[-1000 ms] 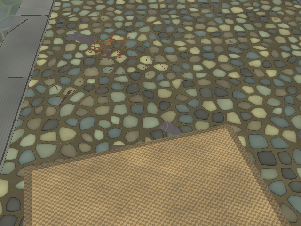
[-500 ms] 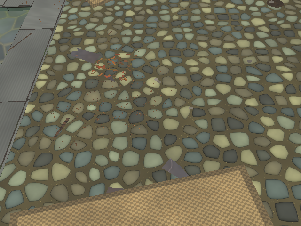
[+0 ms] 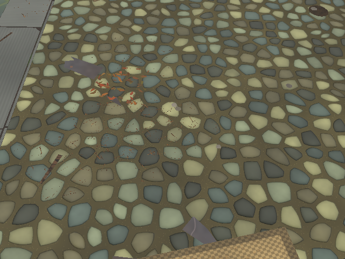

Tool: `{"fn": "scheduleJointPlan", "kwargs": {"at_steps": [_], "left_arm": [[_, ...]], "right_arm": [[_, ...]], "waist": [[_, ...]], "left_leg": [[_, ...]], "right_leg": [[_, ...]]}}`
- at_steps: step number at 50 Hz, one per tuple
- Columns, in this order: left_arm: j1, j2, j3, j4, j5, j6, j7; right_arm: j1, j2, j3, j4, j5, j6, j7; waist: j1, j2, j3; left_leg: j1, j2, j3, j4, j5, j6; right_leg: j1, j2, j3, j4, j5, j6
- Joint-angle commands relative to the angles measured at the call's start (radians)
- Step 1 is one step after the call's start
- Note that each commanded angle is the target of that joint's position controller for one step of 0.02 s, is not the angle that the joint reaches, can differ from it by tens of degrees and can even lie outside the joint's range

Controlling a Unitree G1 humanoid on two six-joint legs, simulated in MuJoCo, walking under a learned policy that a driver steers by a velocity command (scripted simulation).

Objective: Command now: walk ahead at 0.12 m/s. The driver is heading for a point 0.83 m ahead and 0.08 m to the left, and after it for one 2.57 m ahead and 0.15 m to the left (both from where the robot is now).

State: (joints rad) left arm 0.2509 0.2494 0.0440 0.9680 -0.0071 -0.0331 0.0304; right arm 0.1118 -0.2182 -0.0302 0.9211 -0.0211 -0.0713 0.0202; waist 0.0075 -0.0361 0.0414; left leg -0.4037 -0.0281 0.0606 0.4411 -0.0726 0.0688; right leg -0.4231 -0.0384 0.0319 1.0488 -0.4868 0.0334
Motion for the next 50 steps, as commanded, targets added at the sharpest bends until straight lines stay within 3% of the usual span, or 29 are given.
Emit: {"fn": "scheduleJointPlan", "kwargs": {"at_steps": [1, 4, 7, 9, 10, 11, 13, 17, 18, 20, 22, 25, 27, 29, 30, 31, 32, 33, 34, 36, 38, 43, 47, 50], "left_arm": [[0.147, 0.016, 0.008, -0.001, 0.006, 0.026, 0.022], [0.107, 0.037, 0.012, -0.002, 0.011, 0.043, 0.025], [0.076, 0.038, 0.016, 0.005, 0.022, 0.051, 0.019], [0.067, 0.049, 0.016, 0.004, 0.036, 0.048, 0.018], [0.055, 0.095, 0.023, 0.003, 0.03, 0.045, 0.021], [0.045, 0.118, 0.034, 0.022, 0.018, 0.039, 0.019], [0.013, 0.054, 0.02, 0.029, 0.022, 0.019, 0.015], [0.016, 0.044, 0.02, 0.044, 0.013, -0.005, 0.012], [0.044, 0.049, 0.022, 0.056, 0.01, -0.005, 0.013], [0.067, 0.08, 0.034, 0.059, 0.0, -0.001, 0.016], [0.102, 0.088, 0.039, 0.057, -0.009, -0.012, 0.016], [0.162, 0.136, 0.057, 0.075, -0.021, -0.04, 0.01], [0.122, 0.117, 0.054, 0.062, -0.022, -0.051, 0.004], [0.027, 0.11, 0.052, 0.031, -0.027, -0.048, -0.005], [-0.037, 0.087, 0.045, 0.0, -0.027, -0.05, -0.007], [-0.05, 0.019, 0.03, -0.035, -0.019, -0.066, -0.006], [-0.074, 0.038, 0.032, -0.048, -0.017, -0.081, -0.006], [-0.061, 0.056, 0.039, -0.04, -0.03, -0.09, -0.016], [-0.048, 0.047, 0.036, -0.029, -0.036, -0.093, -0.025], [-0.077, 0.056, 0.046, -0.029, -0.023, -0.09, -0.029], [-0.09, 0.031, 0.045, -0.034, -0.019, -0.078, -0.036], [-0.303, -0.013, 0.017, -0.115, -0.015, -0.066, -0.044], [-0.4, 0.014, 0.01, -0.154, -0.024, -0.064, -0.062], [-0.396, 0.052, 0.019, -0.171, -0.024, -0.07, -0.075]], "right_arm": [[-0.041, -0.105, -0.018, -0.038, -0.018, -0.007, -0.01], [-0.027, -0.129, -0.023, -0.024, -0.003, 0.004, -0.023], [-0.042, -0.119, -0.017, -0.012, 0.015, 0.024, -0.032], [0.004, -0.09, -0.007, 0.013, 0.019, 0.032, -0.034], [0.034, -0.097, -0.012, 0.02, 0.018, 0.035, -0.037], [0.055, -0.1, -0.017, 0.023, 0.018, 0.04, -0.043], [0.052, -0.093, -0.017, 0.03, 0.013, 0.046, -0.051], [0.063, -0.077, -0.016, 0.056, 0.01, 0.05, -0.05], [0.069, -0.079, -0.017, 0.065, 0.014, 0.05, -0.049], [0.065, -0.098, -0.027, 0.07, 0.029, 0.05, -0.049], [0.046, -0.087, -0.028, 0.063, 0.038, 0.035, -0.045], [0.013, -0.044, -0.023, 0.046, 0.043, -0.007, -0.025], [0.041, -0.05, -0.026, 0.051, 0.046, -0.024, -0.014], [0.183, -0.067, -0.038, 0.108, 0.05, -0.026, -0.015], [0.29, -0.122, -0.058, 0.142, 0.048, -0.024, -0.02], [0.416, -0.235, -0.09, 0.172, 0.053, -0.021, -0.02], [0.46, -0.207, -0.074, 0.175, 0.037, -0.03, -0.013], [0.394, -0.141, -0.049, 0.158, 0.025, -0.039, -0.014], [0.34, -0.115, -0.04, 0.135, 0.022, -0.044, -0.011], [0.284, -0.091, -0.023, 0.117, 0.026, -0.041, -0.005], [0.313, -0.079, -0.014, 0.123, 0.021, -0.027, -0.01], [0.328, -0.14, -0.022, 0.116, 0.018, -0.017, -0.037], [0.384, -0.144, -0.031, 0.142, 0.035, -0.019, -0.037], [0.368, -0.154, -0.043, 0.144, 0.037, -0.011, -0.037]], "waist": [[0.05, 0.156, -0.154], [0.032, 0.151, -0.177], [0.043, 0.142, -0.107], [0.036, 0.102, -0.043], [0.001, 0.044, -0.002], [-0.023, -0.055, 0.025], [-0.029, -0.087, 0.015], [-0.023, -0.033, -0.024], [-0.014, -0.021, -0.048], [-0.003, -0.022, -0.021], [0.015, -0.029, 0.035], [0.028, -0.141, 0.063], [-0.005, -0.115, 0.054], [-0.083, -0.073, 0.02], [-0.126, 0.028, 0.006], [-0.149, 0.306, -0.034], [-0.16, 0.318, -0.042], [-0.106, 0.196, -0.01], [-0.076, 0.136, -0.013], [-0.045, 0.077, 0.013], [-0.039, 0.105, 0.009], [-0.069, 0.105, 0.068], [-0.084, 0.118, 0.103], [-0.045, 0.122, 0.075]], "left_leg": [[0.041, 0.233, -0.179, -0.183, 0.289, 0.174], [0.041, 0.238, -0.193, -0.215, 0.022, 0.168], [-0.039, 0.203, -0.196, -0.239, -0.361, 0.107], [-0.056, 0.162, -0.193, -0.222, -0.488, 0.033], [-0.047, 0.116, -0.159, -0.188, -0.458, 0.002], [0.034, 0.064, -0.092, -0.15, -0.38, -0.016], [0.157, 0.059, -0.072, -0.076, -0.258, -0.016], [0.185, 0.061, -0.063, -0.042, -0.143, -0.003], [0.184, 0.05, -0.05, -0.03, -0.207, 0.001], [0.12, 0.027, -0.029, 0.015, -0.424, 0.014], [0.022, 0.028, -0.033, 0.06, -0.502, 0.026], [-0.119, 0.018, -0.001, 0.233, -0.311, 0.031], [-0.073, 0.036, -0.015, 0.2, -0.303, 0.051], [0.2, 0.024, -0.017, 0.058, -0.25, 0.062], [0.355, 0.101, -0.154, -0.031, -0.264, 0.09], [0.551, 0.285, -0.491, -0.178, -0.299, 0.189], [0.614, 0.412, -0.731, -0.242, -0.232, 0.263], [0.602, 0.41, -0.654, -0.206, -0.173, 0.24], [0.578, 0.369, -0.546, -0.202, -0.131, 0.205], [0.508, 0.311, -0.379, -0.23, 0.032, 0.147], [0.459, 0.268, -0.279, -0.255, 0.133, 0.128], [0.327, 0.217, -0.155, -0.325, 0.146, 0.117], [0.373, 0.254, -0.134, -0.338, 0.123, 0.115], [0.481, 0.288, -0.113, -0.251, 0.315, 0.091]], "right_leg": [[0.121, -0.037, 0.001, -0.168, 0.051, 0.007], [0.186, -0.033, -0.008, -0.314, 0.172, -0.001], [0.268, -0.01, -0.039, -0.472, 0.282, -0.026], [0.276, -0.047, 0.0, -0.595, 0.295, -0.06], [0.225, -0.072, 0.022, -0.626, 0.229, -0.081], [0.1, -0.054, 0.024, -0.653, 0.073, -0.09], [0.022, -0.05, 0.03, -0.713, 0.038, -0.065], [0.091, -0.039, 0.016, -0.681, 0.188, -0.047], [0.113, -0.03, 0.007, -0.675, 0.129, -0.055], [0.106, -0.031, 0.025, -0.671, -0.067, -0.099], [0.114, -0.083, 0.104, -0.712, -0.193, -0.15], [0.247, -0.262, 0.357, -0.812, -0.167, -0.249], [0.244, -0.273, 0.341, -0.778, -0.008, -0.243], [0.1, -0.182, 0.198, -0.693, 0.115, -0.18], [-0.035, -0.091, 0.073, -0.515, 0.238, -0.122], [-0.25, 0.052, -0.107, -0.175, 0.197, -0.045], [-0.412, 0.066, -0.02, 0.063, -0.039, -0.047], [-0.478, 0.002, 0.042, 0.19, -0.004, -0.079], [-0.485, -0.033, 0.042, 0.213, 0.086, -0.105], [-0.455, -0.085, 0.022, 0.116, 0.227, -0.117], [-0.391, -0.086, -0.012, 0.029, 0.285, -0.097], [-0.275, -0.036, -0.072, -0.342, 0.483, -0.052], [-0.222, -0.02, -0.072, -0.47, 0.539, -0.073], [-0.171, -0.003, -0.071, -0.523, 0.478, -0.117]]}}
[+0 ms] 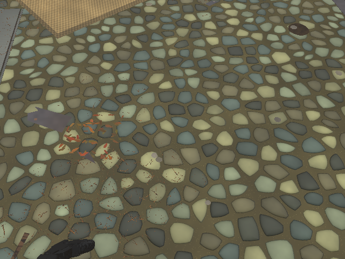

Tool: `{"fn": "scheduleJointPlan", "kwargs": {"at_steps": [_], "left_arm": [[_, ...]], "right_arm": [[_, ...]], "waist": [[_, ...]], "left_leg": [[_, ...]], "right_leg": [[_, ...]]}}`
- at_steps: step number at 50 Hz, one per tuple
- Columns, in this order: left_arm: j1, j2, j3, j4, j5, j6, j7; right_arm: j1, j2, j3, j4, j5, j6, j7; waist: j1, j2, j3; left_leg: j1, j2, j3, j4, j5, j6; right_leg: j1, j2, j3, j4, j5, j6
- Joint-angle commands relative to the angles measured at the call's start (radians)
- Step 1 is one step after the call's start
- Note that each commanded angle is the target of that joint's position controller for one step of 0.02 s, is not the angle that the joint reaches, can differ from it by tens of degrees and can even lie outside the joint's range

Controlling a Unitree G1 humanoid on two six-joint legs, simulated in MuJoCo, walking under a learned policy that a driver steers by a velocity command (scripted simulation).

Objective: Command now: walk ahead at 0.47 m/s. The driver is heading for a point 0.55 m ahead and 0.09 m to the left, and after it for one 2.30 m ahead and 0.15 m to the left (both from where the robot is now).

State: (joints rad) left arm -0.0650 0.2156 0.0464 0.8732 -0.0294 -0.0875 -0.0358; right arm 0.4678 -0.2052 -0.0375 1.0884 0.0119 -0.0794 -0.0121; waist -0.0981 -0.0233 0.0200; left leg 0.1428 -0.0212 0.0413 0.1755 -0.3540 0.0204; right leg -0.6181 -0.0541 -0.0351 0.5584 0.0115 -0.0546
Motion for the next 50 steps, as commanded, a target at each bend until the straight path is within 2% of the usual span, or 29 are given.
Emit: {"fn": "scheduleJointPlan", "kwargs": {"at_steps": [1, 2, 3, 4, 5, 6, 7, 8, 9, 11, 12, 16, 22, 27, 29, 30, 31, 32, 33, 34, 35, 36, 37, 38, 39, 40, 43, 47, 50], "left_arm": [[-0.033, 0.111, 0.028, -0.068, 0.001, -0.018, -0.009], [0.073, 0.144, 0.046, -0.041, 0.002, -0.017, -0.006], [0.254, 0.186, 0.07, 0.014, 0.001, -0.014, 0.001], [0.442, 0.264, 0.09, 0.052, 0.015, -0.008, 0.013], [0.487, 0.29, 0.085, 0.07, 0.026, -0.008, 0.003], [0.443, 0.2, 0.06, 0.065, 0.017, -0.011, 0.001], [0.338, 0.164, 0.047, 0.047, 0.012, -0.018, 0.002], [0.246, 0.14, 0.037, 0.026, 0.018, -0.024, -0.001], [0.2, 0.114, 0.03, 0.023, 0.03, -0.03, -0.006], [0.195, 0.085, 0.021, 0.038, 0.039, -0.035, -0.01], [0.214, 0.091, 0.021, 0.049, 0.036, -0.035, -0.006], [0.292, 0.153, 0.033, 0.075, 0.043, -0.035, 0.027], [0.373, 0.16, 0.03, 0.096, 0.038, -0.03, 0.049], [0.443, 0.173, 0.036, 0.122, 0.031, -0.005, 0.053], [0.43, 0.192, 0.043, 0.116, 0.025, 0.009, 0.056], [0.409, 0.208, 0.047, 0.105, 0.023, 0.015, 0.06], [0.395, 0.225, 0.052, 0.094, 0.022, 0.022, 0.065], [0.375, 0.231, 0.053, 0.083, 0.022, 0.032, 0.07], [0.371, 0.223, 0.047, 0.066, 0.024, 0.032, 0.074], [0.438, 0.127, 0.015, 0.023, 0.05, 0.009, 0.06], [0.427, 0.087, -0.006, -0.002, 0.035, -0.039, 0.041], [0.308, 0.168, 0.018, -0.031, -0.006, -0.073, 0.029], [0.254, 0.173, 0.017, -0.047, -0.016, -0.087, 0.027], [0.243, 0.171, 0.023, -0.041, 0.003, -0.086, 0.036], [0.25, 0.181, 0.035, -0.039, 0.021, -0.073, 0.044], [0.264, 0.175, 0.039, -0.044, 0.027, -0.056, 0.045], [0.236, 0.142, 0.038, -0.074, 0.043, -0.027, 0.052], [0.077, 0.111, 0.026, -0.129, 0.041, -0.029, 0.048], [-0.011, 0.114, 0.022, -0.166, 0.026, -0.037, 0.036]], "right_arm": [[-0.002, -0.181, -0.041, -0.028, 0.003, 0.001, -0.005], [-0.019, -0.186, -0.044, -0.033, 0.0, 0.008, -0.004], [-0.037, -0.174, -0.039, -0.043, -0.005, 0.014, -0.003], [-0.029, -0.137, -0.023, -0.07, -0.023, 0.013, -0.001], [0.102, 0.014, 0.015, -0.065, -0.006, -0.009, 0.013], [0.004, -0.091, -0.01, -0.068, 0.02, -0.036, 0.018], [-0.099, -0.143, -0.025, -0.108, 0.04, -0.049, 0.017], [-0.145, -0.148, -0.028, -0.118, 0.035, -0.052, 0.007], [-0.159, -0.142, -0.038, -0.117, 0.018, -0.045, -0.002], [-0.106, -0.097, -0.04, -0.109, 0.013, -0.017, -0.006], [-0.105, -0.085, -0.041, -0.111, 0.013, -0.007, -0.008], [-0.247, -0.107, -0.051, -0.16, 0.004, 0.011, -0.009], [-0.41, -0.086, -0.042, -0.213, 0.009, 0.004, 0.02], [-0.535, -0.069, -0.024, -0.287, 0.01, 0.003, 0.053], [-0.542, -0.08, -0.025, -0.315, 0.011, 0.002, 0.068], [-0.52, -0.097, -0.032, -0.324, 0.011, 0.002, 0.074], [-0.466, -0.122, -0.045, -0.322, 0.011, 0.004, 0.077], [-0.332, -0.161, -0.068, -0.294, 0.012, 0.005, 0.077], [-0.157, -0.235, -0.106, -0.253, 0.015, 0.009, 0.065], [-0.036, -0.354, -0.137, -0.238, 0.012, 0.016, 0.045], [-0.036, -0.34, -0.12, -0.252, 0.011, 0.01, 0.046], [-0.046, -0.264, -0.099, -0.252, -0.001, 0.007, 0.043], [-0.111, -0.215, -0.087, -0.265, 0.001, 0.002, 0.04], [-0.194, -0.182, -0.076, -0.288, 0.002, 0.0, 0.042], [-0.25, -0.151, -0.065, -0.307, -0.003, -0.001, 0.041], [-0.27, -0.144, -0.061, -0.319, -0.008, -0.001, 0.038], [-0.24, -0.196, -0.073, -0.323, 0.0, -0.005, 0.02], [-0.172, -0.213, -0.079, -0.317, 0.008, 0.003, 0.0], [-0.124, -0.214, -0.079, -0.306, 0.011, 0.009, -0.001]], "waist": [[0.093, 0.127, 0.051], [0.152, 0.142, -0.02], [0.236, 0.139, -0.121], [0.281, 0.008, -0.268], [0.192, -0.259, -0.43], [0.222, -0.156, -0.345], [0.196, -0.121, -0.189], [0.156, -0.018, -0.118], [0.121, 0.006, -0.074], [0.07, -0.035, -0.065], [0.063, -0.04, -0.047], [0.084, -0.022, 0.02], [0.138, -0.018, 0.047], [0.18, -0.004, 0.088], [0.164, -0.023, 0.082], [0.141, -0.045, 0.056], [0.106, -0.072, 0.006], [0.031, -0.076, -0.069], [-0.049, -0.042, -0.164], [-0.024, 0.182, -0.297], [0.007, 0.239, -0.42], [-0.03, 0.17, -0.335], [-0.009, 0.114, -0.222], [0.041, 0.025, -0.143], [0.082, 0.021, -0.102], [0.109, 0.037, -0.087], [0.121, 0.053, -0.049], [0.066, 0.088, -0.018], [0.028, 0.113, -0.01]], "left_leg": [[-0.047, 0.282, -0.084, 0.081, 0.768, 0.129], [-0.051, 0.263, -0.061, 0.21, 0.936, 0.113], [-0.144, 0.217, -0.032, 0.418, 0.962, 0.083], [-0.398, 0.148, 0.002, 0.76, 0.607, 0.052], [-0.729, -0.042, -0.077, 1.091, -0.177, 0.004], [-0.831, 0.003, -0.193, 1.205, -0.196, 0.032], [-0.891, 0.054, -0.154, 1.209, -0.106, 0.049], [-0.837, 0.109, -0.132, 1.161, -0.003, 0.051], [-0.782, 0.142, -0.123, 1.108, 0.051, 0.051], [-0.686, 0.177, -0.13, 1.036, 0.086, 0.052], [-0.685, 0.184, -0.122, 1.001, 0.087, 0.047], [-0.844, 0.199, -0.123, 0.826, 0.261, 0.011], [-0.858, 0.139, -0.095, 0.563, 0.493, 0.018], [-0.923, 0.117, -0.048, 0.449, 0.408, 0.041], [-0.889, 0.094, -0.006, 0.428, 0.302, 0.064], [-0.822, 0.064, 0.03, 0.426, 0.245, 0.081], [-0.722, 0.023, 0.067, 0.435, 0.197, 0.1], [-0.544, -0.025, 0.091, 0.405, 0.206, 0.127], [-0.256, -0.019, 0.018, 0.369, 0.246, 0.172], [0.139, 0.24, -0.436, 0.352, 0.2, 0.321], [0.303, 0.385, -0.898, 0.146, 0.095, 0.438], [0.266, 0.343, -0.772, 0.122, 0.101, 0.366], [0.126, 0.301, -0.611, 0.124, 0.166, 0.32], [-0.05, 0.258, -0.497, 0.108, 0.255, 0.292], [-0.182, 0.223, -0.421, 0.083, 0.33, 0.274], [-0.261, 0.202, -0.396, 0.059, 0.357, 0.273], [-0.369, 0.171, -0.324, 0.023, 0.449, 0.28], [-0.408, 0.104, -0.26, 0.039, 0.395, 0.22], [-0.395, 0.114, -0.299, 0.057, 0.312, 0.194]], "right_leg": [[0.111, 0.041, -0.023, -0.03, -0.049, -0.044], [0.257, 0.074, -0.046, -0.026, -0.07, -0.067], [0.502, 0.077, -0.039, -0.022, -0.064, -0.097], [0.826, -0.134, 0.213, -0.005, -0.112, -0.161], [1.082, -0.354, 0.732, -0.185, -0.376, -0.315], [1.004, -0.313, 0.768, -0.275, -0.463, -0.26], [0.85, -0.286, 0.609, -0.296, -0.4, -0.214], [0.679, -0.255, 0.484, -0.324, -0.27, -0.193], [0.548, -0.219, 0.391, -0.349, -0.178, -0.181], [0.435, -0.173, 0.296, -0.398, -0.155, -0.175], [0.403, -0.164, 0.264, -0.42, -0.153, -0.182], [0.423, -0.176, 0.188, -0.477, -0.124, -0.181], [0.514, -0.154, 0.013, -0.485, -0.035, -0.119], [0.708, -0.211, -0.061, -0.416, 0.062, -0.106], [0.751, -0.23, -0.086, -0.343, 0.226, -0.091], [0.757, -0.231, -0.106, -0.279, 0.413, -0.079], [0.758, -0.229, -0.124, -0.181, 0.614, -0.066], [0.723, -0.207, -0.153, -0.003, 0.734, -0.044], [0.561, -0.166, -0.168, 0.246, 0.63, -0.005], [0.152, -0.039, -0.162, 0.638, 0.041, 0.059], [-0.096, 0.121, 0.044, 0.855, -0.576, 0.073], [-0.207, 0.05, 0.142, 0.887, -0.521, 0.039], [-0.221, 0.001, 0.125, 0.825, -0.433, 0.018], [-0.16, -0.039, 0.116, 0.729, -0.369, 0.02], [-0.078, -0.068, 0.114, 0.65, -0.333, 0.029], [-0.021, -0.078, 0.116, 0.61, -0.317, 0.039], [-0.004, -0.066, 0.087, 0.454, -0.235, 0.088], [0.035, -0.003, 0.071, 0.123, 0.027, 0.106], [0.093, 0.035, 0.07, -0.011, 0.117, 0.097]]}}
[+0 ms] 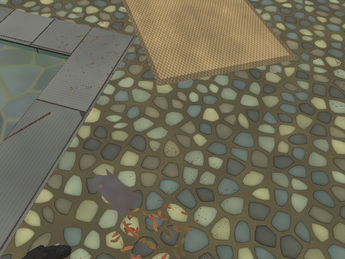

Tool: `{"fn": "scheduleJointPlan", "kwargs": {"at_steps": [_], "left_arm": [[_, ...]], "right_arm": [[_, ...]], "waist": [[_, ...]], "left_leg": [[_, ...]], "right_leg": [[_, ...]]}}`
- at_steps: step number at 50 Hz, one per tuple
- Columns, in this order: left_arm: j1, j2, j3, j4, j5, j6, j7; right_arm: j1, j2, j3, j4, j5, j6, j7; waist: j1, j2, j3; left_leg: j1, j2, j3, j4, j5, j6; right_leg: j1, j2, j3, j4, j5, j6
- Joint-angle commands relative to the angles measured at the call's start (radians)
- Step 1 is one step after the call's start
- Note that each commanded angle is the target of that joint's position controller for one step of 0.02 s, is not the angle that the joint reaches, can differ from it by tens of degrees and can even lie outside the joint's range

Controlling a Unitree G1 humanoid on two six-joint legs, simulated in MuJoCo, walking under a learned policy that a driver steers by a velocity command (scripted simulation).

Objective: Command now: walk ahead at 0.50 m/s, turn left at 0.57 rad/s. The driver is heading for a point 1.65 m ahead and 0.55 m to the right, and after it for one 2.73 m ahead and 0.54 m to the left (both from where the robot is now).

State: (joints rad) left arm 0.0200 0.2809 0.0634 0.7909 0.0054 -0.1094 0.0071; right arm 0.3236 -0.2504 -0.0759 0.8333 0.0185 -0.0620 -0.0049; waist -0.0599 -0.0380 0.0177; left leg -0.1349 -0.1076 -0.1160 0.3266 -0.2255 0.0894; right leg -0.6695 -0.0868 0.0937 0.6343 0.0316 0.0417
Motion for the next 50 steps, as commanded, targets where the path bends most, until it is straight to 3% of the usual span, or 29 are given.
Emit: {"fn": "scheduleJointPlan", "kwargs": {"at_steps": [1, 3, 5, 6, 7, 8, 9, 10, 11, 12, 13, 14, 17, 19, 22, 27, 30, 31, 32, 33, 34, 35, 36, 37, 38, 40, 44, 47, 50], "left_arm": [[-0.111, 0.059, 0.007, -0.095, -0.012, -0.018, -0.011], [-0.098, 0.076, 0.008, -0.091, -0.01, -0.029, -0.026], [-0.075, 0.094, 0.01, -0.09, -0.009, -0.037, -0.036], [-0.035, 0.108, 0.015, -0.083, -0.008, -0.039, -0.036], [0.06, 0.136, 0.03, -0.054, -0.002, -0.041, -0.033], [0.214, 0.174, 0.041, -0.026, 0.009, -0.042, -0.032], [0.354, 0.258, 0.066, -0.001, 0.016, -0.033, -0.033], [0.386, 0.219, 0.058, 0.026, -0.019, -0.023, -0.046], [0.327, 0.15, 0.037, 0.007, -0.038, -0.017, -0.046], [0.265, 0.126, 0.028, -0.017, -0.024, -0.007, -0.043], [0.226, 0.114, 0.022, -0.026, -0.012, -0.001, -0.044], [0.212, 0.1, 0.015, -0.033, -0.006, 0.0, -0.042], [0.229, 0.108, 0.016, -0.03, -0.014, 0.004, -0.032], [0.252, 0.144, 0.029, -0.026, -0.022, 0.008, -0.017], [0.296, 0.159, 0.037, -0.02, -0.03, 0.021, -0.003], [0.382, 0.147, 0.037, -0.009, -0.038, 0.048, 0.007], [0.356, 0.144, 0.039, -0.025, -0.035, 0.059, 0.012], [0.336, 0.118, 0.03, -0.04, -0.029, 0.057, 0.011], [0.317, 0.062, 0.011, -0.068, -0.013, 0.051, 0.007], [0.453, 0.001, -0.01, -0.097, -0.037, 0.038, 0.007], [0.45, 0.099, 0.007, -0.079, -0.049, 0.038, 0.01], [0.356, 0.15, 0.023, -0.087, -0.044, 0.044, 0.009], [0.311, 0.14, 0.025, -0.096, -0.035, 0.05, 0.009], [0.281, 0.128, 0.027, -0.109, -0.026, 0.053, 0.005], [0.278, 0.111, 0.028, -0.117, -0.029, 0.059, -0.002], [0.269, 0.072, 0.021, -0.134, -0.036, 0.071, -0.011], [0.198, 0.053, 0.012, -0.176, -0.026, 0.076, -0.022], [0.11, 0.042, 0.002, -0.198, -0.027, 0.067, -0.04], [0.019, 0.044, 0.0, -0.235, -0.029, 0.066, -0.057]], "right_arm": [[0.033, -0.166, -0.041, -0.046, 0.007, -0.007, -0.009], [0.054, -0.145, -0.034, -0.033, 0.003, -0.004, -0.015], [0.061, -0.155, -0.036, -0.028, -0.007, 0.001, -0.019], [0.052, -0.161, -0.037, -0.031, -0.011, 0.004, -0.018], [0.042, -0.152, -0.031, -0.037, -0.013, 0.006, -0.017], [0.03, -0.13, -0.018, -0.056, -0.022, 0.006, -0.014], [0.16, -0.077, -0.001, -0.06, -0.012, -0.008, -0.009], [0.176, -0.083, 0.008, -0.057, -0.009, -0.024, -0.004], [0.062, -0.158, -0.006, -0.081, 0.004, -0.036, 0.001], [-0.044, -0.161, -0.004, -0.107, 0.003, -0.046, 0.003], [-0.101, -0.15, -0.005, -0.124, -0.014, -0.053, 0.002], [-0.101, -0.145, -0.01, -0.129, -0.03, -0.055, 0.0], [-0.087, -0.103, -0.004, -0.142, -0.036, -0.047, -0.004], [-0.155, -0.083, 0.005, -0.166, -0.035, -0.043, -0.008], [-0.263, -0.064, 0.015, -0.193, -0.028, -0.047, -0.003], [-0.375, -0.092, 0.008, -0.233, -0.009, -0.064, 0.015], [-0.293, -0.131, -0.011, -0.217, -0.006, -0.078, 0.015], [-0.196, -0.162, -0.026, -0.199, -0.016, -0.081, 0.008], [-0.03, -0.225, -0.043, -0.183, -0.03, -0.08, -0.003], [0.053, -0.295, -0.062, -0.148, -0.035, -0.061, 0.0], [0.045, -0.21, -0.045, -0.151, -0.019, -0.054, 0.004], [0.007, -0.15, -0.029, -0.159, -0.017, -0.051, 0.003], [-0.044, -0.131, -0.019, -0.162, -0.023, -0.047, 0.004], [-0.081, -0.109, -0.012, -0.155, -0.027, -0.044, 0.007], [-0.102, -0.098, -0.007, -0.15, -0.033, -0.045, 0.008], [-0.112, -0.105, -0.012, -0.136, -0.028, -0.052, 0.011], [-0.103, -0.156, -0.03, -0.105, -0.026, -0.056, 0.006], [-0.092, -0.181, -0.034, -0.087, -0.021, -0.048, 0.001], [-0.047, -0.21, -0.04, -0.064, -0.008, -0.036, -0.001]], "waist": [[-0.014, 0.131, -0.007], [-0.015, 0.138, -0.017], [-0.001, 0.162, -0.01], [0.024, 0.171, -0.023], [0.071, 0.157, -0.082], [0.135, 0.115, -0.217], [0.122, -0.123, -0.373], [0.124, -0.272, -0.378], [0.141, -0.154, -0.217], [0.139, -0.045, -0.119], [0.116, 0.019, -0.039], [0.088, 0.016, -0.032], [0.056, -0.042, -0.053], [0.068, -0.039, -0.042], [0.103, -0.041, -0.028], [0.133, -0.056, -0.021], [0.069, -0.08, -0.043], [0.018, -0.075, -0.104], [-0.056, 0.022, -0.235], [-0.003, 0.343, -0.355], [-0.015, 0.284, -0.291], [-0.033, 0.183, -0.166], [-0.013, 0.115, -0.097], [0.007, 0.114, -0.045], [0.031, 0.14, -0.022], [0.047, 0.155, -0.009], [0.047, 0.11, -0.003], [0.017, 0.098, 0.014], [-0.012, 0.095, 0.037]], "left_leg": [[-0.086, 0.212, -0.167, -0.072, 0.17, 0.122], [0.018, 0.256, -0.189, -0.024, 0.167, 0.116], [0.099, 0.299, -0.205, 0.021, 0.27, 0.106], [0.125, 0.296, -0.193, 0.071, 0.404, 0.093], [0.139, 0.252, -0.151, 0.186, 0.582, 0.073], [0.047, 0.204, -0.099, 0.409, 0.551, 0.046], [-0.3, 0.067, -0.004, 0.778, 0.245, -0.038], [-0.531, 0.018, -0.008, 0.945, -0.314, -0.064], [-0.649, 0.087, -0.04, 1.011, -0.277, -0.049], [-0.652, 0.125, -0.013, 0.984, -0.195, -0.042], [-0.634, 0.151, 0.008, 0.904, -0.143, -0.043], [-0.579, 0.179, 0.009, 0.826, -0.104, -0.047], [-0.496, 0.184, 0.042, 0.662, -0.085, -0.082], [-0.481, 0.172, 0.06, 0.524, -0.002, -0.109], [-0.401, 0.135, 0.064, 0.324, 0.198, -0.127], [-0.319, 0.088, 0.044, 0.165, 0.234, -0.125], [-0.166, 0.091, 0.049, 0.08, 0.174, -0.084], [-0.005, 0.135, 0.028, 0.078, 0.167, -0.05], [0.243, 0.307, -0.124, 0.103, 0.124, 0.018], [0.525, 0.526, -0.531, 0.045, -0.027, 0.176], [0.483, 0.541, -0.624, 0.001, -0.207, 0.176], [0.37, 0.492, -0.479, -0.015, -0.186, 0.134], [0.253, 0.446, -0.354, -0.036, -0.075, 0.109], [0.163, 0.409, -0.271, -0.064, 0.011, 0.102], [0.095, 0.381, -0.197, -0.093, 0.065, 0.091], [0.032, 0.364, -0.103, -0.14, 0.136, 0.099], [0.035, 0.371, 0.038, -0.171, 0.287, 0.112], [0.04, 0.345, 0.149, -0.169, 0.312, 0.081], [0.093, 0.363, 0.2, -0.156, 0.311, 0.058]], "right_leg": [[0.143, 0.071, -0.046, -0.112, 0.088, -0.004], [0.133, 0.058, -0.039, -0.152, 0.08, -0.026], [0.133, 0.055, -0.055, -0.155, -0.012, -0.063], [0.183, 0.073, -0.082, -0.172, -0.059, -0.089], [0.31, 0.095, -0.106, -0.193, -0.06, -0.125], [0.558, 0.003, -0.004, -0.141, -0.006, -0.189], [0.95, -0.195, 0.382, -0.159, -0.104, -0.359], [1.044, -0.28, 0.699, -0.324, -0.318, -0.417], [0.95, -0.253, 0.643, -0.343, -0.454, -0.363], [0.808, -0.208, 0.517, -0.358, -0.409, -0.325], [0.674, -0.167, 0.426, -0.38, -0.297, -0.314], [0.606, -0.135, 0.372, -0.393, -0.19, -0.302], [0.526, -0.084, 0.279, -0.421, -0.028, -0.311], [0.485, -0.07, 0.233, -0.435, 0.012, -0.308], [0.43, -0.029, 0.183, -0.428, -0.007, -0.269], [0.485, -0.044, 0.266, -0.347, -0.097, -0.241], [0.502, -0.037, 0.319, -0.246, -0.091, -0.207], [0.453, 0.007, 0.288, -0.138, -0.057, -0.177], [0.324, 0.068, 0.199, 0.133, -0.17, -0.138], [0.001, 0.184, 0.064, 0.424, -0.594, -0.086], [-0.131, 0.1, 0.074, 0.574, -0.617, -0.073], [-0.162, 0.067, 0.068, 0.621, -0.524, -0.066], [-0.132, 0.036, 0.04, 0.615, -0.45, -0.056], [-0.115, 0.013, 0.035, 0.578, -0.402, -0.051], [-0.078, -0.012, 0.03, 0.556, -0.374, -0.05], [-0.051, -0.03, 0.006, 0.522, -0.341, -0.042], [-0.075, -0.044, -0.004, 0.37, -0.193, -0.023], [-0.023, -0.028, -0.047, 0.191, -0.035, -0.037], [0.004, -0.008, -0.09, 0.078, -0.019, -0.061]]}}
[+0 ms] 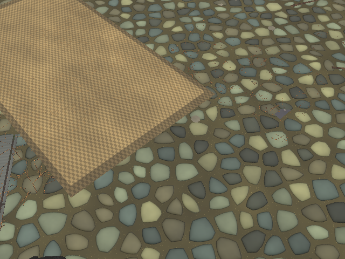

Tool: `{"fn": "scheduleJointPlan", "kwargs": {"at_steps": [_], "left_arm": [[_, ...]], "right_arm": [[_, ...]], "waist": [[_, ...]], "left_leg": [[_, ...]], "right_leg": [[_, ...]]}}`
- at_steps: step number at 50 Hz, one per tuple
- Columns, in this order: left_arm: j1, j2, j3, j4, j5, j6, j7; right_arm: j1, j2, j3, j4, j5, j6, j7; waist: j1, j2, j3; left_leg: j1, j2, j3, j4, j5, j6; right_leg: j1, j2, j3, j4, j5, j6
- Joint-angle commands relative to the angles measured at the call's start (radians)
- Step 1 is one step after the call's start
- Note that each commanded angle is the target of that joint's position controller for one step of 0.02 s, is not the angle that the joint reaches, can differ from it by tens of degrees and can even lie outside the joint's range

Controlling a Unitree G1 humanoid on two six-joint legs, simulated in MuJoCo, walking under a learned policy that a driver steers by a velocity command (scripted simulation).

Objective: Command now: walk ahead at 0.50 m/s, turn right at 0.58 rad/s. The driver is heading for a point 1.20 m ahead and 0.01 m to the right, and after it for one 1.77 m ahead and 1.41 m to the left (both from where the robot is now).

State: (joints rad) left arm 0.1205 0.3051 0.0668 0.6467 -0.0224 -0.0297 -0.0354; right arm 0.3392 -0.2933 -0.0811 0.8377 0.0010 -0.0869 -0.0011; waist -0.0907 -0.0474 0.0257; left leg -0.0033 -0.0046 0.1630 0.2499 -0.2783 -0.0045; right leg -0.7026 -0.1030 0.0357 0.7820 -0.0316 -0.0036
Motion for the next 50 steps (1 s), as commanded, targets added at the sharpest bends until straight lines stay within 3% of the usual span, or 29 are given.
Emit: {"fn": "scheduleJointPlan", "kwargs": {"at_steps": [1, 4, 5, 6, 7, 8, 9, 10, 11, 12, 13, 16, 19, 22, 25, 28, 30, 31, 32, 33, 34, 35, 36, 37, 38, 39, 42, 45, 50], "left_arm": [[-0.102, 0.025, -0.002, -0.105, -0.003, -0.012, -0.019], [-0.086, 0.063, 0.016, -0.127, 0.003, -0.006, -0.027], [-0.009, 0.093, 0.034, -0.114, 0.005, -0.003, -0.025], [0.154, 0.141, 0.064, -0.071, 0.002, 0.001, -0.017], [0.322, 0.224, 0.097, -0.036, -0.001, 0.012, 0.005], [0.274, 0.335, 0.104, -0.051, -0.007, 0.001, 0.007], [0.318, 0.24, 0.079, -0.073, -0.003, -0.011, 0.003], [0.286, 0.193, 0.062, -0.058, 0.006, -0.023, 0.0], [0.227, 0.169, 0.054, -0.062, 0.004, -0.029, 0.002], [0.157, 0.132, 0.041, -0.071, 0.009, -0.028, 0.005], [0.115, 0.108, 0.031, -0.085, 0.024, -0.03, 0.008], [0.109, 0.106, 0.027, -0.061, 0.023, -0.043, 0.016], [0.146, 0.123, 0.03, -0.024, 0.019, -0.047, 0.031], [0.187, 0.129, 0.029, 0.007, 0.012, -0.046, 0.035], [0.244, 0.142, 0.031, 0.044, 0.006, -0.044, 0.033], [0.278, 0.147, 0.035, 0.072, 0.005, -0.032, 0.037], [0.274, 0.155, 0.038, 0.082, 0.005, -0.022, 0.041], [0.255, 0.159, 0.039, 0.08, 0.004, -0.018, 0.042], [0.246, 0.141, 0.03, 0.076, 0.009, -0.015, 0.044], [0.24, 0.099, 0.01, 0.051, 0.027, -0.016, 0.047], [0.387, 0.008, -0.015, 0.046, 0.012, -0.034, 0.041], [0.335, 0.082, -0.005, 0.056, 0.003, -0.047, 0.037], [0.226, 0.134, 0.011, 0.028, -0.015, -0.053, 0.033], [0.157, 0.126, 0.006, 0.01, -0.008, -0.057, 0.035], [0.125, 0.117, 0.009, 0.002, 0.007, -0.058, 0.035], [0.144, 0.106, 0.012, 0.006, 0.013, -0.053, 0.034], [0.182, 0.06, 0.004, 0.021, 0.013, -0.035, 0.035], [0.093, 0.039, -0.005, -0.003, 0.021, -0.035, 0.037], [-0.08, 0.014, -0.016, -0.041, 0.015, -0.054, 0.02]], "right_arm": [[-0.051, -0.178, -0.038, -0.061, 0.015, -0.006, -0.004], [-0.043, -0.217, -0.05, -0.054, 0.027, 0.013, -0.01], [-0.045, -0.231, -0.054, -0.055, 0.03, 0.021, -0.014], [-0.049, -0.218, -0.047, -0.058, 0.03, 0.027, -0.019], [-0.026, -0.17, -0.027, -0.077, 0.004, 0.022, -0.022], [0.068, -0.032, 0.022, -0.142, -0.028, -0.007, -0.004], [-0.052, -0.128, 0.007, -0.147, 0.01, -0.041, 0.009], [-0.136, -0.162, -0.003, -0.174, 0.041, -0.055, 0.015], [-0.147, -0.145, 0.005, -0.173, 0.027, -0.061, 0.008], [-0.135, -0.146, 0.001, -0.157, 0.003, -0.058, 0.001], [-0.106, -0.151, -0.004, -0.148, -0.002, -0.045, 0.002], [-0.088, -0.111, 0.004, -0.133, -0.011, -0.012, 0.002], [-0.184, -0.076, 0.018, -0.156, -0.015, -0.006, 0.003], [-0.286, -0.056, 0.029, -0.174, -0.005, -0.014, 0.015], [-0.367, -0.063, 0.03, -0.199, 0.008, -0.022, 0.03], [-0.395, -0.081, 0.024, -0.221, 0.007, -0.03, 0.045], [-0.354, -0.094, 0.018, -0.218, 0.006, -0.033, 0.048], [-0.288, -0.11, 0.008, -0.203, 0.004, -0.035, 0.045], [-0.16, -0.146, -0.011, -0.168, 0.0, -0.036, 0.039], [0.015, -0.206, -0.026, -0.145, -0.013, -0.036, 0.031], [0.098, -0.273, -0.047, -0.112, -0.012, -0.026, 0.035], [0.114, -0.179, -0.022, -0.109, 0.015, -0.022, 0.037], [0.046, -0.142, -0.009, -0.118, 0.014, -0.018, 0.031], [-0.02, -0.129, -0.002, -0.13, 0.002, -0.012, 0.028], [-0.061, -0.112, 0.005, -0.132, -0.007, -0.01, 0.029], [-0.083, -0.094, 0.012, -0.135, -0.015, -0.014, 0.029], [-0.088, -0.102, 0.01, -0.121, -0.002, -0.023, 0.029], [-0.068, -0.135, 0.0, -0.1, 0.001, -0.02, 0.019], [0.016, -0.153, -0.003, -0.057, 0.018, -0.002, 0.011]], "waist": [[0.017, 0.108, 0.037], [0.055, 0.137, 0.006], [0.106, 0.147, -0.046], [0.194, 0.126, -0.129], [0.257, 0.014, -0.228], [0.122, -0.246, -0.337], [0.218, -0.115, -0.419], [0.219, -0.075, -0.266], [0.173, 0.007, -0.184], [0.128, 0.028, -0.131], [0.09, 0.003, -0.115], [0.065, 0.002, -0.09], [0.095, 0.0, -0.044], [0.142, -0.01, -0.017], [0.178, -0.014, 0.019], [0.178, -0.024, 0.031], [0.151, -0.048, 0.015], [0.109, -0.054, -0.023], [0.046, -0.038, -0.116], [-0.025, 0.04, -0.269], [0.025, 0.329, -0.406], [-0.016, 0.277, -0.385], [-0.02, 0.195, -0.226], [0.004, 0.109, -0.14], [0.03, 0.089, -0.071], [0.064, 0.113, -0.061], [0.098, 0.133, -0.05], [0.081, 0.108, -0.019], [0.016, 0.1, 0.016]], "left_leg": [[-0.008, 0.272, -0.069, -0.067, 0.382, 0.144], [0.065, 0.288, -0.014, 0.07, 0.717, 0.113], [0.064, 0.277, 0.011, 0.199, 0.876, 0.099], [-0.012, 0.243, 0.044, 0.405, 0.912, 0.07], [-0.265, 0.204, 0.049, 0.721, 0.602, 0.025], [-0.7, -0.001, -0.067, 1.061, -0.308, -0.028], [-0.8, 0.009, -0.258, 1.147, -0.305, -0.01], [-0.866, 0.046, -0.249, 1.126, -0.207, 0.009], [-0.824, 0.086, -0.247, 1.042, -0.122, 0.015], [-0.751, 0.118, -0.241, 0.961, -0.075, 0.007], [-0.674, 0.141, -0.245, 0.924, -0.044, 0.002], [-0.611, 0.14, -0.215, 0.825, 0.015, -0.033], [-0.637, 0.134, -0.206, 0.644, 0.204, -0.053], [-0.588, 0.098, -0.19, 0.435, 0.392, -0.044], [-0.59, 0.076, -0.19, 0.337, 0.42, -0.024], [-0.631, 0.061, -0.194, 0.272, 0.316, 0.015], [-0.57, 0.042, -0.176, 0.248, 0.232, 0.044], [-0.465, 0.013, -0.146, 0.223, 0.215, 0.065], [-0.269, 0.01, -0.137, 0.222, 0.255, 0.099], [0.026, 0.168, -0.307, 0.268, 0.316, 0.169], [0.386, 0.383, -0.764, 0.188, 0.092, 0.331], [0.392, 0.386, -0.904, 0.078, -0.118, 0.316], [0.267, 0.357, -0.766, 0.055, -0.144, 0.27], [0.127, 0.319, -0.657, 0.037, -0.065, 0.245], [0.008, 0.286, -0.585, 0.008, 0.036, 0.246], [-0.063, 0.257, -0.533, -0.015, 0.114, 0.239], [-0.146, 0.23, -0.428, -0.071, 0.241, 0.256], [-0.153, 0.217, -0.347, -0.108, 0.317, 0.254], [-0.142, 0.176, -0.266, -0.096, 0.322, 0.21]], "right_leg": [[0.035, 0.013, -0.041, -0.094, 0.018, -0.028], [0.134, 0.079, -0.11, -0.139, -0.13, -0.082], [0.25, 0.124, -0.14, -0.158, -0.161, -0.108], [0.483, 0.17, -0.151, -0.215, -0.104, -0.145], [0.801, 0.054, 0.05, -0.223, -0.077, -0.206], [1.103, -0.199, 0.642, -0.339, -0.265, -0.398], [1.125, -0.228, 0.78, -0.465, -0.375, -0.395], [1.021, -0.201, 0.637, -0.477, -0.294, -0.348], [0.869, -0.158, 0.526, -0.475, -0.196, -0.318], [0.73, -0.126, 0.423, -0.481, -0.076, -0.294], [0.633, -0.105, 0.366, -0.503, 0.015, -0.288], [0.508, -0.079, 0.265, -0.554, 0.155, -0.296], [0.487, -0.045, 0.177, -0.58, 0.173, -0.267], [0.49, -0.018, 0.128, -0.582, 0.075, -0.224], [0.551, -0.056, 0.16, -0.572, 0.005, -0.222], [0.679, -0.109, 0.201, -0.511, 0.069, -0.209], [0.724, -0.122, 0.21, -0.461, 0.184, -0.187], [0.725, -0.099, 0.189, -0.386, 0.341, -0.17], [0.688, -0.046, 0.145, -0.234, 0.45, -0.143], [0.517, 0.017, 0.099, 0.044, 0.26, -0.104], [0.12, 0.186, 0.04, 0.413, -0.368, -0.023], [-0.018, 0.164, 0.138, 0.517, -0.538, -0.024], [-0.084, 0.11, 0.119, 0.539, -0.462, -0.028], [-0.064, 0.061, 0.076, 0.498, -0.379, -0.03], [-0.041, 0.033, 0.061, 0.432, -0.328, -0.026], [0.019, 0.005, 0.063, 0.388, -0.291, -0.023], [0.069, -0.012, 0.038, 0.295, -0.261, -0.001], [0.028, -0.025, 0.023, 0.138, -0.118, 0.023], [0.104, 0.022, -0.014, -0.148, 0.105, 0.027]]}}
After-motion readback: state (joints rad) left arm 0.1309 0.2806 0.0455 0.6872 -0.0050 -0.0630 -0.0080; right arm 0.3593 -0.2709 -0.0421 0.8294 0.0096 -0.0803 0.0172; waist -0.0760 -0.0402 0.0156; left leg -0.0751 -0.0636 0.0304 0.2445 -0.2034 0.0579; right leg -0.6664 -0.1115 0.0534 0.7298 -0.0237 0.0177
